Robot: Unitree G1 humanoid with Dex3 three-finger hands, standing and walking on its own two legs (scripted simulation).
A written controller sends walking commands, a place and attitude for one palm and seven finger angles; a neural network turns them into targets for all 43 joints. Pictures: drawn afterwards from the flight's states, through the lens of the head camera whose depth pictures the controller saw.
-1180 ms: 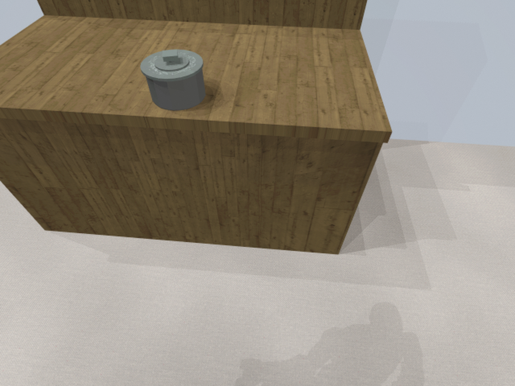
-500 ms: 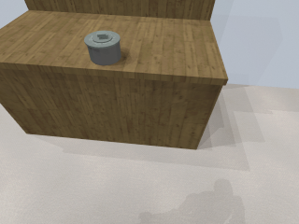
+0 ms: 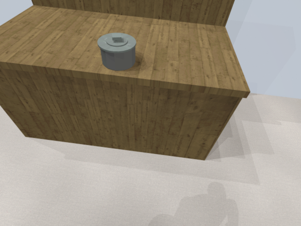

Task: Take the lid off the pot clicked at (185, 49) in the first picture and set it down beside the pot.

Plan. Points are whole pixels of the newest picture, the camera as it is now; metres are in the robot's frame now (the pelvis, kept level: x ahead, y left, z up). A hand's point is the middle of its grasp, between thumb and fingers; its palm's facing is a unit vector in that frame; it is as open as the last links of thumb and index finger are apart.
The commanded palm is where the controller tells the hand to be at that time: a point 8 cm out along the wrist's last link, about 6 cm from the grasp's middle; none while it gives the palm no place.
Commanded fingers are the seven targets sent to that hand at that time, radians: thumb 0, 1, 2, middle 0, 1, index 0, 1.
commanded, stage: take the last steps up to it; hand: left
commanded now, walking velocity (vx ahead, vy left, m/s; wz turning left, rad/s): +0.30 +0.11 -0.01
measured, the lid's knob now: (116, 36) +0.85 +0.21 +0.08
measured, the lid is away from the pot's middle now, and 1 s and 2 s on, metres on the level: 0.00 0.00 0.00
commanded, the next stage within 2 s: come to a stop and stand still in 0.70 s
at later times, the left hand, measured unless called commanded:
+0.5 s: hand (99, 179) +0.30 +0.19 -0.16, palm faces +0.06 -0.98 -0.18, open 7.3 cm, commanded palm none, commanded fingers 0.00 0.90 0.90 -0.20 -0.30 -0.20 -0.30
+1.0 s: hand (82, 156) +0.38 +0.27 -0.17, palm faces +0.05 -0.98 -0.20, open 7.3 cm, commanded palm none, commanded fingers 0.00 0.90 0.90 -0.20 -0.30 -0.20 -0.30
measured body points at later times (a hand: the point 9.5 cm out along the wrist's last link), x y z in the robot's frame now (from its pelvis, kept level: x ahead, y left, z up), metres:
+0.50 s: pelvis +0.19 +0.02 -0.01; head +0.21 +0.01 +0.44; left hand +0.29 +0.24 -0.15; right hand +0.13 -0.20 -0.17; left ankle +0.09 +0.11 -0.64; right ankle +0.25 -0.08 -0.73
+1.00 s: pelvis +0.35 +0.09 +0.01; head +0.39 +0.10 +0.46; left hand +0.38 +0.33 -0.15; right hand +0.40 -0.14 -0.14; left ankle +0.35 +0.19 -0.73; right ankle +0.37 -0.02 -0.70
